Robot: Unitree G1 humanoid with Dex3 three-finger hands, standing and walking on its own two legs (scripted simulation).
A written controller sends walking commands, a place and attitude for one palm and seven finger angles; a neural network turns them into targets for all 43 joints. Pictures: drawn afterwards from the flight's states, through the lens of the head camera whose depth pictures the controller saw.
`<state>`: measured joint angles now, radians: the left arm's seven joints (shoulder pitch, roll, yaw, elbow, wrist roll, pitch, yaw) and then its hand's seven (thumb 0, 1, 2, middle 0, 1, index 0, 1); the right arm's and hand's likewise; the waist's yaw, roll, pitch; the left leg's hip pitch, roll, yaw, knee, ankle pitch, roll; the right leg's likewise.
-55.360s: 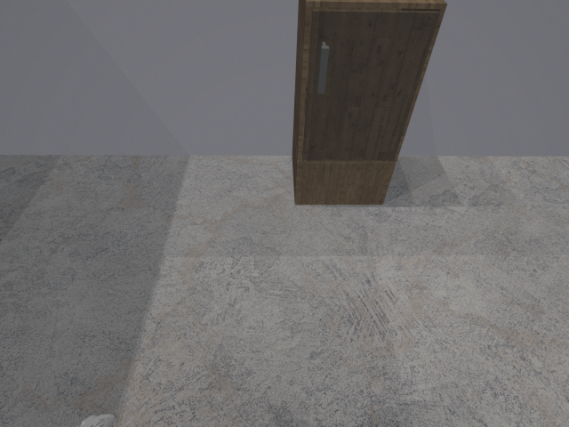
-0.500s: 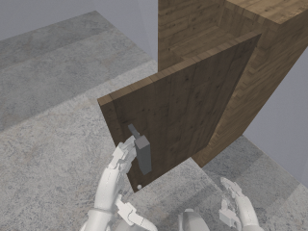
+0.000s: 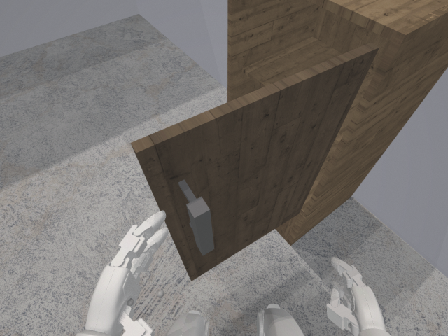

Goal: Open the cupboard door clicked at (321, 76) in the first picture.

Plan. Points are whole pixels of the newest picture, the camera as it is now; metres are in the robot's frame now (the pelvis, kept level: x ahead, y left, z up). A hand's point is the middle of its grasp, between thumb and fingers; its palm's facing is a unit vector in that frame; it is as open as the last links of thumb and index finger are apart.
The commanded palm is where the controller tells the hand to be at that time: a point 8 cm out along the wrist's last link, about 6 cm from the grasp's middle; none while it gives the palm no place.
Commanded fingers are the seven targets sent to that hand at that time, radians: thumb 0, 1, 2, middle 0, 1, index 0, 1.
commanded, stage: slide the hand sideways off the handle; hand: left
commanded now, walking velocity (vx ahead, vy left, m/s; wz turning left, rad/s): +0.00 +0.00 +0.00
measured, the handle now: (195, 219) +0.30 +0.07 +0.06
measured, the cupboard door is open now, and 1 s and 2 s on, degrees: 85 85 85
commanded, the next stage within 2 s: draw the hand back to the body in 0.16 s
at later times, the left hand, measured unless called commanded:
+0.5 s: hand (110, 296) +0.17 +0.16 +0.11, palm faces -0.09 -0.99 -0.08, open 16.3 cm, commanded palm +0.14 +0.21 +0.11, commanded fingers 0.00 -0.50 0.30 -0.15 -0.30 -0.15 -0.30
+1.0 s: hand (34, 258) +0.19 +0.23 +0.17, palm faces +0.21 -0.92 -0.34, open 14.6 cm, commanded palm +0.16 +0.28 +0.20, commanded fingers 0.00 0.13 0.57 -0.17 -0.30 -0.17 -0.30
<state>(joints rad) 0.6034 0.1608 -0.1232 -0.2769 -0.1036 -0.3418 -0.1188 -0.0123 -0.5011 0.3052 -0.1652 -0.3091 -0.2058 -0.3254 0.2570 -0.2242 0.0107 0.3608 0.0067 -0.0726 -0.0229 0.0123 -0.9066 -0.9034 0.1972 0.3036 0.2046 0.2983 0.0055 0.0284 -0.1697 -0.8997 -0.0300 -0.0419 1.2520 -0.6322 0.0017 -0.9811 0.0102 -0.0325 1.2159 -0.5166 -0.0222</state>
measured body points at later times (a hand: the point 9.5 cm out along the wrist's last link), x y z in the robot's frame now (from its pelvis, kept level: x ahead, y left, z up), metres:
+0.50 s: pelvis -0.01 +0.01 +0.01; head +0.03 +0.00 +0.46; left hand +0.17 +0.21 +0.11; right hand +0.19 -0.21 -0.05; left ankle -0.01 +0.12 -0.63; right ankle +0.04 -0.11 -0.63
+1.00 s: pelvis +0.02 +0.03 +0.07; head +0.01 +0.02 +0.52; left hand +0.18 +0.27 +0.19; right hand +0.20 -0.20 +0.00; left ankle -0.01 +0.12 -0.63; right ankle +0.04 -0.11 -0.63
